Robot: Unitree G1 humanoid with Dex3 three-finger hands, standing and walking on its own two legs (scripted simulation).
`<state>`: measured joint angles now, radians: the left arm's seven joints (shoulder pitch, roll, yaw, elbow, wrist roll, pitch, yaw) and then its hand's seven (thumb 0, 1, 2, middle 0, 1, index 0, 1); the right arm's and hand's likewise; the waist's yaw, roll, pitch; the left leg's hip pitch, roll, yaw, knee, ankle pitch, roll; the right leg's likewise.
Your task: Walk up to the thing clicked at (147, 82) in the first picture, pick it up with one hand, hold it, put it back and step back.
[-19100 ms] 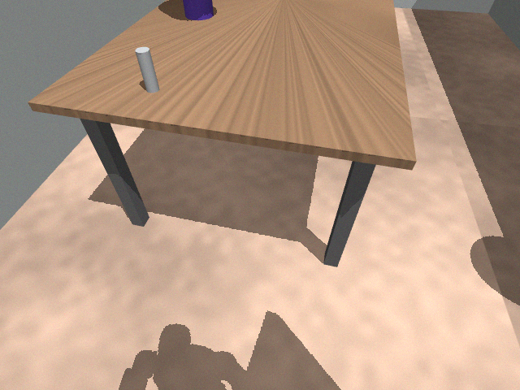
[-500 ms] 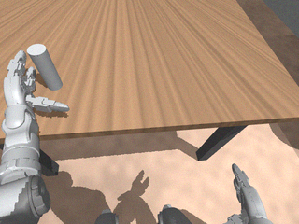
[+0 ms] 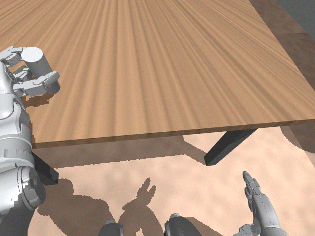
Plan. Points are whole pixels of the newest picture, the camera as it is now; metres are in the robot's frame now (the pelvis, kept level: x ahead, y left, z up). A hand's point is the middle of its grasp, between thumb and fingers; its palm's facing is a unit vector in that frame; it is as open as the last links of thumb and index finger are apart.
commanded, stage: close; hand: left
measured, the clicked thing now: (43, 73) +0.52 +0.23 +0.09
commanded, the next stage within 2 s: settle in 0.10 s
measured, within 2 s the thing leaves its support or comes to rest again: leaves its support in 0.74 s
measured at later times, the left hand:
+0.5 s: hand (35, 75) +0.50 +0.24 +0.10, palm faces +0.23 -0.97 -0.01, open 7.9 cm
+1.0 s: hand (25, 68) +0.49 +0.24 +0.14, palm faces +0.23 -0.97 -0.02, open 8.0 cm
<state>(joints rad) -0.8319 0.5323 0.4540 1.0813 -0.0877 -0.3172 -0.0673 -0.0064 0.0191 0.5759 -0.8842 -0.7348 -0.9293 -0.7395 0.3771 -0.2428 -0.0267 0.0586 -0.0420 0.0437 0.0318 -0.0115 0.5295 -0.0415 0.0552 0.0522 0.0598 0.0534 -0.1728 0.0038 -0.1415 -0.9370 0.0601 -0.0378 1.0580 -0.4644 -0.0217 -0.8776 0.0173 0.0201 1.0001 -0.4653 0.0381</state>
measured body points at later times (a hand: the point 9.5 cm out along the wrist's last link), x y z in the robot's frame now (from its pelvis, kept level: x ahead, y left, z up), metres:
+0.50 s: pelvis +0.02 +0.00 +0.00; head +0.12 +0.02 +0.44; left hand +0.48 +0.29 +0.10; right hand +0.16 -0.25 -0.03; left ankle +0.02 +0.13 -0.67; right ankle +0.01 -0.15 -0.67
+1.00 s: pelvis +0.01 +0.00 +0.02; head +0.08 +0.03 +0.46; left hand +0.47 +0.29 +0.14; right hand +0.16 -0.26 -0.01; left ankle +0.02 +0.13 -0.67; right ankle +0.01 -0.15 -0.67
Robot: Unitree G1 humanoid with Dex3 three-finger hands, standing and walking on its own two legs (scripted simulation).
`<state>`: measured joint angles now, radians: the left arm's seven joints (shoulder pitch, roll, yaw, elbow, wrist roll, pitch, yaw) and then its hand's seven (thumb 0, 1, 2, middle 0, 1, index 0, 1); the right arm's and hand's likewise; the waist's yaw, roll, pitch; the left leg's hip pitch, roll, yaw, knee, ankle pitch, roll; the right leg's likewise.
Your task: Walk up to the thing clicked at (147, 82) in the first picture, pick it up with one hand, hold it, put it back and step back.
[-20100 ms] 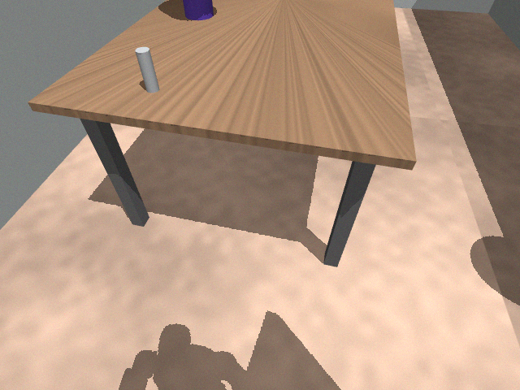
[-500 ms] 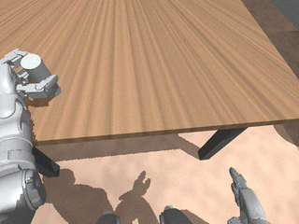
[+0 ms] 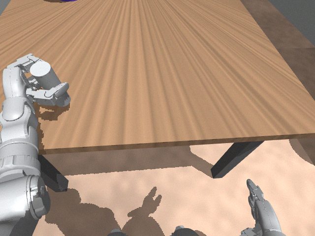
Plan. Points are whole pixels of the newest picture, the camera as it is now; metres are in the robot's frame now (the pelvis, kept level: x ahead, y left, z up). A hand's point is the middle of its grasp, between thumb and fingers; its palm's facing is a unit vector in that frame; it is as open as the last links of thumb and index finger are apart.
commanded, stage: settle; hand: left
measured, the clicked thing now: (53, 86) +0.47 +0.23 +0.11
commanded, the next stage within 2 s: lift in 0.20 s
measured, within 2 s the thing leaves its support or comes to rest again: neither
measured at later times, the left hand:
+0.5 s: hand (46, 76) +0.47 +0.23 +0.14, palm faces +0.22 -0.97 -0.01, open 8.0 cm
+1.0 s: hand (38, 62) +0.42 +0.20 +0.22, palm faces +0.22 -0.98 -0.02, open 8.0 cm
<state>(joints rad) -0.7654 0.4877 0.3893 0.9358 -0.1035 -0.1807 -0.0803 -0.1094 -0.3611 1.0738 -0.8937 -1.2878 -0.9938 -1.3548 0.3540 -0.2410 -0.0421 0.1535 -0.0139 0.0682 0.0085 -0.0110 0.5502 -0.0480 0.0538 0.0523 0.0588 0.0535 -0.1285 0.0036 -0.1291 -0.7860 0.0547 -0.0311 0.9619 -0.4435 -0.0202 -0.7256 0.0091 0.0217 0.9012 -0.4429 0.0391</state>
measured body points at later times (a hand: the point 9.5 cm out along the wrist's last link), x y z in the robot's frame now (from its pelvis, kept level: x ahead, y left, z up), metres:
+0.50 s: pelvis -0.01 +0.00 +0.01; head +0.05 +0.02 +0.46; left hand +0.45 +0.28 +0.15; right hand +0.14 -0.27 -0.03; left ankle +0.01 +0.13 -0.68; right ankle +0.00 -0.15 -0.68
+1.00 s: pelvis +0.01 -0.01 +0.03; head +0.01 -0.02 +0.48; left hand +0.40 +0.25 +0.22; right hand +0.16 -0.26 -0.03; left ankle +0.01 +0.13 -0.68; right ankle +0.00 -0.15 -0.68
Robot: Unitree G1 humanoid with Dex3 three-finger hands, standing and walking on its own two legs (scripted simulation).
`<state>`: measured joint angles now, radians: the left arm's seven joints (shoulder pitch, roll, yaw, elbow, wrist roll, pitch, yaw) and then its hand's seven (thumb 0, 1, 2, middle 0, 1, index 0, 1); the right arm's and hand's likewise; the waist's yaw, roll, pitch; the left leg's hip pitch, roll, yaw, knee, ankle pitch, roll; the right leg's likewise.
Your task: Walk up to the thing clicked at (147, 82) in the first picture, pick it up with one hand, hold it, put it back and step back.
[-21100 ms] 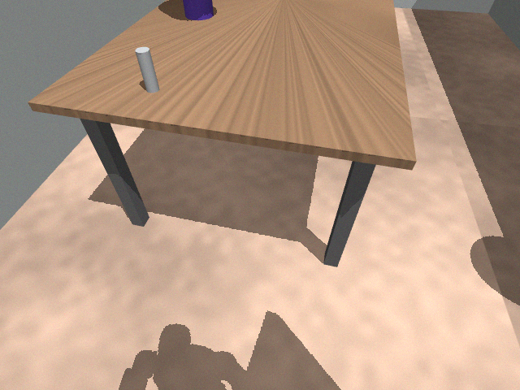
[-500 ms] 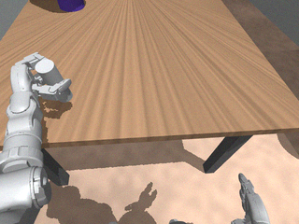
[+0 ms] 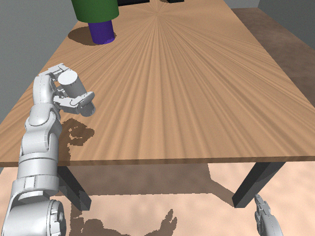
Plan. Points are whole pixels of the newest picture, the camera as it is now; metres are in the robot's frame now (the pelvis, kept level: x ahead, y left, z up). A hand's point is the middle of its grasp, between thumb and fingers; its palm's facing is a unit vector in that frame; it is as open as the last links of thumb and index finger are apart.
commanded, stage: lift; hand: left
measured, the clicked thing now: (79, 95) +0.41 +0.19 +0.18
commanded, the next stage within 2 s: hold in 0.84 s
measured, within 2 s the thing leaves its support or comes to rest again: neither
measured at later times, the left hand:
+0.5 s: hand (67, 92) +0.35 +0.18 +0.25, palm faces +0.17 -0.99 -0.01, open 8.0 cm
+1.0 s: hand (56, 92) +0.32 +0.18 +0.27, palm faces +0.17 -0.99 -0.01, open 8.0 cm
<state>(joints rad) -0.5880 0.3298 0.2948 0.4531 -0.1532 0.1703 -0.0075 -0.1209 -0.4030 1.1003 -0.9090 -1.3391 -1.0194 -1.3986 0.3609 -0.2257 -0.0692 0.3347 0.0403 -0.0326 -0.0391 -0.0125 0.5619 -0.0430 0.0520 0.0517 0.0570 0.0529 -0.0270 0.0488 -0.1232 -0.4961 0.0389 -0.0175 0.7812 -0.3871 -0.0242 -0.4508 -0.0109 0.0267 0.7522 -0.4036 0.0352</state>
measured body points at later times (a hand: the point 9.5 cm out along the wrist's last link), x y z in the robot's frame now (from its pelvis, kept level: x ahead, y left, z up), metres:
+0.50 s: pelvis -0.02 -0.01 +0.01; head -0.06 -0.03 +0.46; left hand +0.33 +0.23 +0.25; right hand +0.14 -0.27 -0.05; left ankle +0.00 +0.13 -0.71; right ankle -0.01 -0.14 -0.71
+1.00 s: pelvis -0.03 +0.00 +0.01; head -0.07 -0.03 +0.46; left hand +0.31 +0.24 +0.27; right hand +0.14 -0.26 -0.05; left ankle +0.00 +0.13 -0.71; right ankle -0.01 -0.14 -0.71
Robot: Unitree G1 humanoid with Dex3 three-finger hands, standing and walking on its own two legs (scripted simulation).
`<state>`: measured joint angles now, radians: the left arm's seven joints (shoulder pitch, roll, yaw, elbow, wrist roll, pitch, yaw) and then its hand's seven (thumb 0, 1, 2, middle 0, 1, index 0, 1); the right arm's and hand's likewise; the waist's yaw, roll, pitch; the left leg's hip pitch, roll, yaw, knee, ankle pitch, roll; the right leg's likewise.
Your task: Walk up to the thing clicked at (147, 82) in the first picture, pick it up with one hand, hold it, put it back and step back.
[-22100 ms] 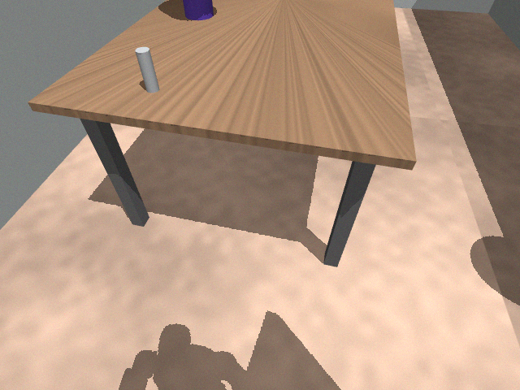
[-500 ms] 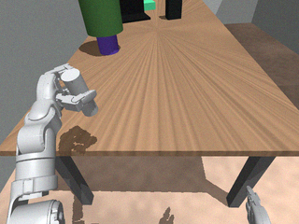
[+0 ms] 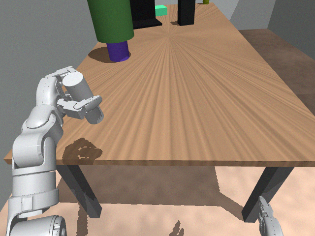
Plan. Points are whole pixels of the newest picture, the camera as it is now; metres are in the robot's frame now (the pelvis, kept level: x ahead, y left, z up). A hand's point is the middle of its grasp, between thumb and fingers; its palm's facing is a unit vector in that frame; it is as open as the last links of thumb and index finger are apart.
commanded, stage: hold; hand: left
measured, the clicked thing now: (85, 100) +0.34 +0.17 +0.24
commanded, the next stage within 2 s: none
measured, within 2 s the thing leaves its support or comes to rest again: neither
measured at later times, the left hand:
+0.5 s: hand (82, 83) +0.36 +0.17 +0.27, palm faces +0.13 -0.99 +0.02, open 8.0 cm
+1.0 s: hand (78, 88) +0.35 +0.18 +0.27, palm faces +0.15 -0.99 +0.00, open 8.0 cm
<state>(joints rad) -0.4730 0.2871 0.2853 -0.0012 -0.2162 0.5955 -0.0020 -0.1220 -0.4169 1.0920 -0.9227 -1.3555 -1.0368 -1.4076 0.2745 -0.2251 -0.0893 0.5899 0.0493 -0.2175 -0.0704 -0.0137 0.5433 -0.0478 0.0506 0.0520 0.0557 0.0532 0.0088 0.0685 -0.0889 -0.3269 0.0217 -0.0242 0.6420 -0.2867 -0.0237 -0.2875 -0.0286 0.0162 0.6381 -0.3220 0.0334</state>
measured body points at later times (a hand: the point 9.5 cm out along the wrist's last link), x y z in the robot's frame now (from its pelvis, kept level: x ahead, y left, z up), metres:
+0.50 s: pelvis +0.02 +0.00 +0.00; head -0.03 -0.03 +0.45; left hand +0.35 +0.23 +0.27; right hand +0.19 -0.26 -0.07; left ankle +0.04 +0.13 -0.72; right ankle +0.01 -0.14 -0.72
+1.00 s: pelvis +0.01 +0.00 +0.00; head -0.03 -0.03 +0.45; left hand +0.34 +0.23 +0.27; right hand +0.18 -0.25 -0.07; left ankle +0.04 +0.13 -0.72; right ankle +0.01 -0.14 -0.72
